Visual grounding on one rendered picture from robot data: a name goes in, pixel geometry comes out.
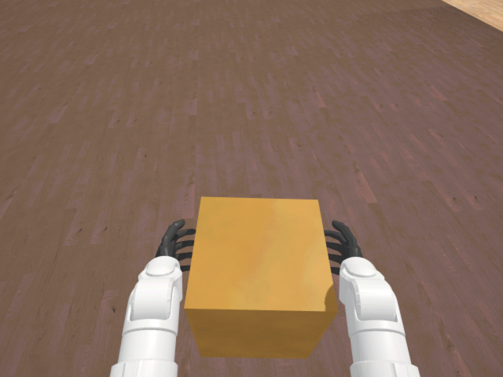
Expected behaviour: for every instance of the robot right forearm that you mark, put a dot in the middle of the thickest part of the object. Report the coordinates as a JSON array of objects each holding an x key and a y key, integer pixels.
[{"x": 374, "y": 322}]

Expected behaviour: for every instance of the robot left hand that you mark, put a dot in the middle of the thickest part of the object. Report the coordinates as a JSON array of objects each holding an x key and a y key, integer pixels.
[{"x": 168, "y": 247}]

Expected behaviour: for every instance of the carton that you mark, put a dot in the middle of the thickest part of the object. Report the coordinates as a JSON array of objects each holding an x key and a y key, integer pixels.
[{"x": 260, "y": 283}]

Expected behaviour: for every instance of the robot left forearm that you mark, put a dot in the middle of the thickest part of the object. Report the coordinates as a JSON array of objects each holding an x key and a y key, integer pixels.
[{"x": 151, "y": 322}]

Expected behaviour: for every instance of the robot right hand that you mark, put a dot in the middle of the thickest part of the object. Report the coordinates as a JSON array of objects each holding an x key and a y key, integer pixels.
[{"x": 348, "y": 248}]

